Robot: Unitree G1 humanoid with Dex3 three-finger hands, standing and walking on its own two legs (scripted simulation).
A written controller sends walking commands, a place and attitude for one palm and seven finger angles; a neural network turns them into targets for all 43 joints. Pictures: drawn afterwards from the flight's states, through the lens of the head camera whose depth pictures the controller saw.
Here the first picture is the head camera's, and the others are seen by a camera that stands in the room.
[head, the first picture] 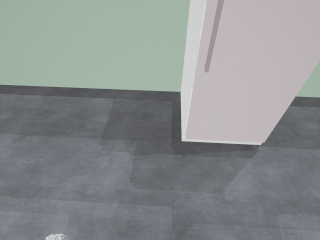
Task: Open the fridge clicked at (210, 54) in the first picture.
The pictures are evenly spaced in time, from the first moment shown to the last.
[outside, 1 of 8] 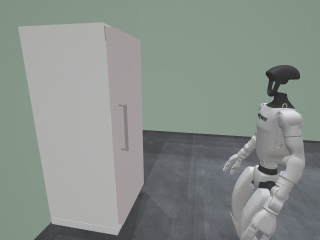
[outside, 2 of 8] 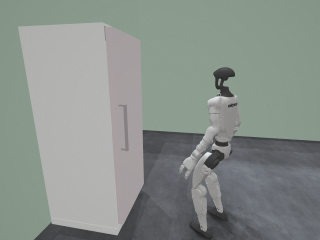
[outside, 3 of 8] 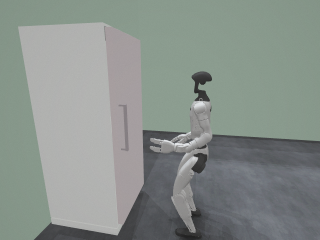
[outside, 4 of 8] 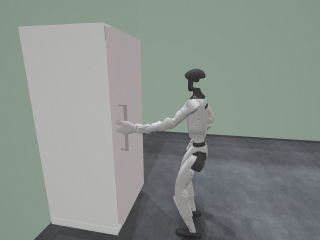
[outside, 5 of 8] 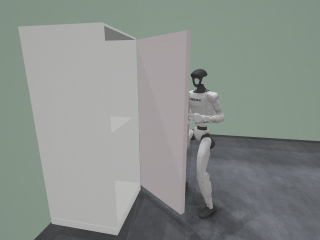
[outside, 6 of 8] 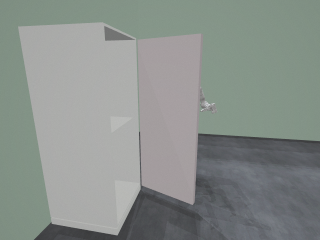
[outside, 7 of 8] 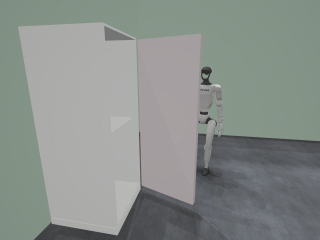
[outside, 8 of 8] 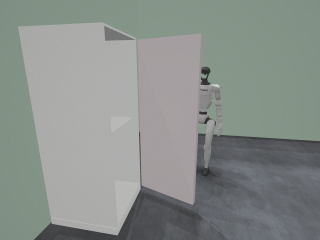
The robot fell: no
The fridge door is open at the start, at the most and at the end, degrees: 0 77 70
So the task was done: yes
